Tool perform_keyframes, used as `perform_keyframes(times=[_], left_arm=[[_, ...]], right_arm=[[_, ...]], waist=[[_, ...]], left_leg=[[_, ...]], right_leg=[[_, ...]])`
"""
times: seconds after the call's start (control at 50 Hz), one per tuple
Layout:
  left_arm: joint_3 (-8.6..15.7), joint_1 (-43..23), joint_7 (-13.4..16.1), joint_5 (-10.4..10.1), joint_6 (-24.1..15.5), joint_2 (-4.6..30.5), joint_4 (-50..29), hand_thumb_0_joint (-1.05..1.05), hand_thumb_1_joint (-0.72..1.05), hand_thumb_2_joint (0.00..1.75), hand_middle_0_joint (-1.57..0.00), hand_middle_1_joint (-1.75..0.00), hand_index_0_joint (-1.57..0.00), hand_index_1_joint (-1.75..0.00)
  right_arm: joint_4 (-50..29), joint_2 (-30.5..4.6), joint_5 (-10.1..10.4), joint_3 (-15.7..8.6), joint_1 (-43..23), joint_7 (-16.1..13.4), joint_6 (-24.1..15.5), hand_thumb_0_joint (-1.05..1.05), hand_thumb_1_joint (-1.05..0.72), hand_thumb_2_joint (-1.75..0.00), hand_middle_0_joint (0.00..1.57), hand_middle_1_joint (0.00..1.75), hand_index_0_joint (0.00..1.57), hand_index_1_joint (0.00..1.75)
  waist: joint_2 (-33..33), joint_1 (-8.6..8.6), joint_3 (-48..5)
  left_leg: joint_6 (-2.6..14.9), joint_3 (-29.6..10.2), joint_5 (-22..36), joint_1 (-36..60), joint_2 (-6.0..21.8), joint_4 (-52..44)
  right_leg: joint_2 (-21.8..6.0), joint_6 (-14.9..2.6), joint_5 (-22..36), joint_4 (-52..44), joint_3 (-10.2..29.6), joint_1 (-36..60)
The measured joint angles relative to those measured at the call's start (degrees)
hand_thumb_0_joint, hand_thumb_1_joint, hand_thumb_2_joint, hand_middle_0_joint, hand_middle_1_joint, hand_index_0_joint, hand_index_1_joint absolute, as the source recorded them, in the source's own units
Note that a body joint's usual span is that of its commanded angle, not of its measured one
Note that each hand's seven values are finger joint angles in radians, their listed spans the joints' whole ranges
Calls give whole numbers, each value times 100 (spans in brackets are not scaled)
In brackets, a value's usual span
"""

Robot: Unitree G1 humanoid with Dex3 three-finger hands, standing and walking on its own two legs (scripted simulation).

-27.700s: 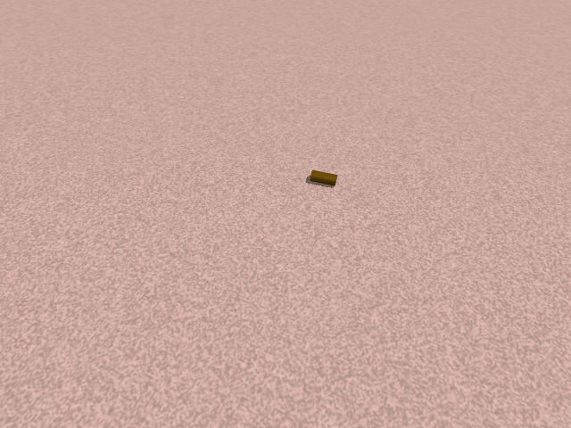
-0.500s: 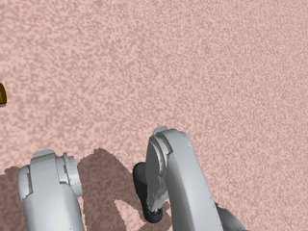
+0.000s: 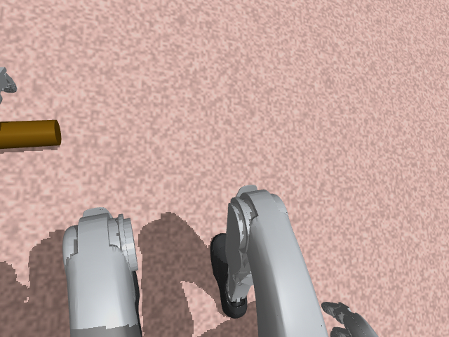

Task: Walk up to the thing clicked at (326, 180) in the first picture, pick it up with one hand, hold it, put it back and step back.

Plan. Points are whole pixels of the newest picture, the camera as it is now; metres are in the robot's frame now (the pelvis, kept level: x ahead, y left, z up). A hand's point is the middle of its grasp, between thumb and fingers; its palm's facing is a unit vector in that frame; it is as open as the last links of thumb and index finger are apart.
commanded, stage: withdraw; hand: left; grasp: from above
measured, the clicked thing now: (24, 134) +0.50 +0.33 -0.32
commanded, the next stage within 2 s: home in 0.04 s
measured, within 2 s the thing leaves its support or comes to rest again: neither
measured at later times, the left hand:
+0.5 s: hand out of the picture +0.46 +0.34 -0.11, palm faces -0.37 -0.31 -0.87, open 11.2 cm
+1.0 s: hand out of the picture +0.29 +0.26 +0.11, palm faces +0.00 -0.90 -0.43, open 7.4 cm
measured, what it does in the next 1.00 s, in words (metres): rises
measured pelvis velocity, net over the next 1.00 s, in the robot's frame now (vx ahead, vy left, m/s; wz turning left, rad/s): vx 0.02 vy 0.00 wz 0.12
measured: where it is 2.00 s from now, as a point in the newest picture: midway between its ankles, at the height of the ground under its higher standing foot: (181, 305)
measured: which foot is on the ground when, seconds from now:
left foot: down 0.00-1.00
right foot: down 0.00-1.00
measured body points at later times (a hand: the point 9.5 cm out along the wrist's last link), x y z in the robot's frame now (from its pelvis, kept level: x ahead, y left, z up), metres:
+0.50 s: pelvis +0.01 +0.00 +0.02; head +0.25 +0.07 +0.40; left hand +0.47 +0.35 -0.06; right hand +0.06 -0.25 -0.10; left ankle +0.08 +0.12 -0.32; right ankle +0.12 -0.13 -0.32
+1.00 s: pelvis +0.02 +0.00 +0.21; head +0.16 +0.05 +0.64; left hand +0.28 +0.31 +0.14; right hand +0.26 -0.22 +0.12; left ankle +0.08 +0.12 -0.32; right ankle +0.11 -0.13 -0.32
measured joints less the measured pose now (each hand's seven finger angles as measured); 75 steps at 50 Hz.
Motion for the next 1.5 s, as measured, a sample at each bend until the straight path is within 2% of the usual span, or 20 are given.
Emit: perform_keyframes(times=[0.08, 0.16, 0.22, 0.26, 0.32, 0.4, 0.46, 0.52, 0.56, 0.6, 0.66, 0.74, 0.84, 0.96, 1.04, 1.12, 1.22, 1.34, 1.5], left_arm=[[77, -182, 567, 439, 40, -21, 472, 0, -40, 91, -17, -92, -18, -91], [293, -378, 959, 702, 222, 39, 771, 0, -38, 89, -19, -90, -20, -90], [466, -461, 1127, 709, 448, 126, 835, 0, -35, 88, -21, -87, -21, -86], [524, -477, 1114, 571, 632, 144, 781, 0, -31, 89, -22, -83, -22, -82], [609, -349, 902, 207, 905, 70, 458, 0, -25, 89, -24, -76, -23, -76], [606, 70, 323, -539, 1247, -192, -216, 0, -12, 87, -24, -66, -22, -67], [639, 691, -260, -1235, 1482, -513, -1111, 0, 3, 86, -23, -57, -22, -59], [611, 1475, -754, -2058, 1710, -858, -2211, 0, 20, 84, -22, -48, -21, -49], [599, 1960, -1001, -2574, 1837, -1067, -2862, 0, 33, 83, -22, -43, -21, -44], [557, 2404, -1170, -3001, 1952, -1253, -3432, 0, 46, 84, -21, -39, -21, -40], [499, 2988, -1283, -3578, 2124, -1520, -4121, 0, 63, 86, -21, -35, -21, -36], [388, 3584, -1255, -4241, 2401, -1820, -4658, 0, 76, 87, -21, -32, -21, -33], [261, 4304, -1149, -5025, 2822, -2211, -5214, 1, 84, 89, -21, -31, -21, -31], [167, 5099, -993, -5925, 3305, -2664, -5773, 1, 88, 89, -21, -30, -21, -30], [147, 5570, -885, -6401, 3621, -2926, -6133, 1, 89, 89, -21, -30, -21, -30], [154, 6020, -781, -6790, 3943, -3165, -6479, 1, 89, 89, -21, -30, -21, -30], [177, 6603, -710, -7154, 4238, -3422, -6910, 1, 90, 89, -20, -30, -20, -30], [129, 7369, -702, -7367, 4449, -3627, -7509, 1, 90, 90, -20, -30, -20, -30], [-53, 8362, -767, -7392, 4596, -3783, -8377, 1, 90, 90, -20, -30, -20, -30]], right_arm=[[55, 76, -113, 54, -74, 48, -81, 0, -90, -90, 20, 30, 20, 30], [59, 213, -182, 93, -69, 78, -193, 0, -90, -90, 20, 30, 20, 30], [60, 312, -201, 111, -31, 91, -290, 0, -90, -90, 20, 30, 20, 30], [77, 373, -177, 101, 20, 107, -346, 0, -90, -90, 20, 30, 20, 30], [97, 466, -97, 27, 125, 135, -383, 0, -90, -90, 20, 30, 20, 30], [119, 566, 84, -143, 258, 190, -331, 0, -90, -90, 20, 30, 20, 30], [81, 578, 251, -307, 357, 189, -231, 0, -90, -90, 20, 30, 20, 30], [30, 527, 414, -443, 384, 128, -114, 0, -90, -90, 20, 30, 20, 30], [1, 476, 510, -518, 345, 60, -65, 0, -90, -90, 20, 30, 21, 30], [-52, 430, 589, -608, 279, -11, -34, 0, -90, -90, 20, 30, 20, 30], [-161, 364, 689, -727, 132, -125, -35, 0, -91, -90, 20, 30, 20, 30], [-300, 324, 780, -810, -144, -273, -135, 0, -91, -90, 20, 30, 20, 30], [-491, 359, 865, -819, -424, -445, -351, 0, -91, -90, 20, 30, 20, 30], [-625, 519, 921, -694, -561, -657, -586, 0, -91, -90, 20, 30, 20, 30], [-664, 641, 948, -590, -483, -814, -706, 0, -91, -90, 20, 30, 20, 30], [-650, 744, 964, -485, -283, -992, -811, 0, -91, -90, 20, 30, 20, 30], [-599, 816, 962, -385, 91, -1257, -953, 0, -91, -90, 20, 30, 21, 30], [-635, 811, 932, -386, 554, -1498, -1118, 1, -91, -90, 20, 30, 21, 30], [-765, 748, 881, -504, 890, -1667, -1307, 1, -91, -90, 20, 30, 20, 30]], waist=[[-67, -112, 80], [-105, -232, 114], [-64, -304, 112], [-13, -311, 70], [95, -247, -25], [233, -73, -193], [332, 114, -355], [383, 318, -523], [385, 441, -630], [372, 556, -727], [344, 701, -842], [289, 827, -915], [268, 936, -975], [259, 980, -1005], [258, 995, -990], [268, 992, -954], [292, 965, -923], [345, 931, -912], [445, 987, -995]], left_leg=[[-1, -18, 66, -190, -26, 193], [-4, -25, 111, -380, -35, 368], [2, -24, 122, -494, -40, 443], [9, -12, 109, -549, -34, 457], [18, 15, 56, -547, -22, 400], [33, 89, -48, -325, -4, 160], [41, 151, -117, -46, 7, -126], [56, 219, -164, 331, 32, -499], [62, 249, -168, 600, 46, -769], [61, 271, -154, 877, 58, -1045], [52, 295, -111, 1327, 65, -1465], [29, 326, -25, 1995, 68, -2043], [-5, 350, 89, 2866, 77, -2769], [-43, 371, 220, 3917, 86, -3616], [-65, 381, 303, 4628, 105, -4183], [-80, 386, 405, 5370, 129, -4799], [-85, 400, 550, 6322, 155, -5601], [-79, 448, 725, 7405, 181, -6504], [-57, 517, 889, 8508, 191, -7371]], right_leg=[[-1, 12, 51, 185, -4, -168], [10, 13, 92, 359, 3, -358], [14, 30, 100, 434, 10, -469], [19, 46, 89, 451, 23, -529], [19, 69, 42, 403, 45, -537], [1, 86, -64, 202, 99, -347], [-22, 75, -141, -53, 136, -89], [-32, 72, -180, -398, 176, 255], [-36, 62, -178, -656, 189, 506], [-41, 48, -159, -922, 194, 770], [-53, 29, -116, -1328, 196, 1207], [-72, -2, -38, -1874, 199, 1853], [-86, -40, 66, -2565, 192, 2699], [-96, -83, 181, -3368, 180, 3723], [-88, -108, 264, -3923, 170, 4422], [-72, -123, 374, -4546, 154, 5163], [-54, -134, 533, -5368, 142, 6122], [-35, -133, 730, -6295, 163, 7203], [-31, -119, 919, -7183, 206, 8301]])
